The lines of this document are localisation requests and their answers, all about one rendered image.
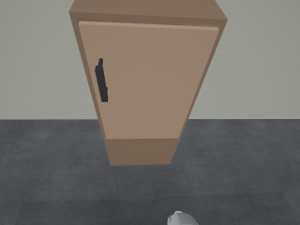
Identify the robot right thigh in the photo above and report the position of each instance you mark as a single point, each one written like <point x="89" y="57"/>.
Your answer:
<point x="181" y="219"/>

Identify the handle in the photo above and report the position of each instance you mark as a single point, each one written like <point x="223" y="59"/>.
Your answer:
<point x="103" y="89"/>

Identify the cupboard door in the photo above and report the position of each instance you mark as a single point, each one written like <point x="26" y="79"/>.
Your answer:
<point x="152" y="72"/>

